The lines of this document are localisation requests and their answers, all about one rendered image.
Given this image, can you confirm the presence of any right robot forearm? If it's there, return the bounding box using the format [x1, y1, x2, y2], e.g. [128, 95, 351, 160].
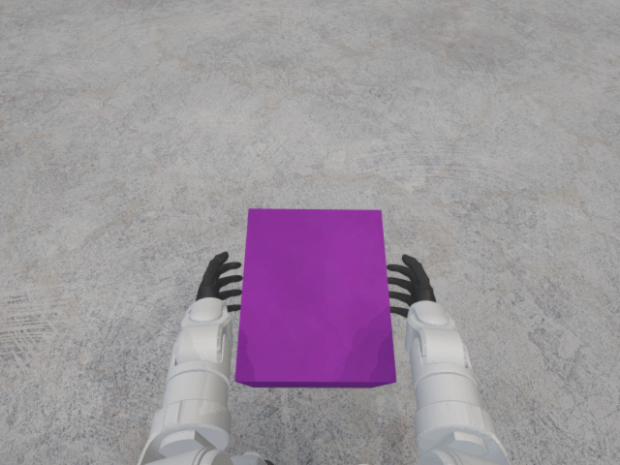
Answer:
[405, 300, 512, 465]

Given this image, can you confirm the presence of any carton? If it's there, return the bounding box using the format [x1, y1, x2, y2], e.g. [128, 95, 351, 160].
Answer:
[234, 208, 396, 388]

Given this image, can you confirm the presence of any left robot forearm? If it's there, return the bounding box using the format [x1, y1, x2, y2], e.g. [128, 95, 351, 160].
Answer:
[138, 297, 233, 465]

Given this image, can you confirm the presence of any left robot hand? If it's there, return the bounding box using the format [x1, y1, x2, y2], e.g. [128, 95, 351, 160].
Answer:
[196, 252, 243, 313]

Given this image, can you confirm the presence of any right robot hand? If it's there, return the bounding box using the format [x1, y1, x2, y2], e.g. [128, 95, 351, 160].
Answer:
[387, 254, 437, 318]

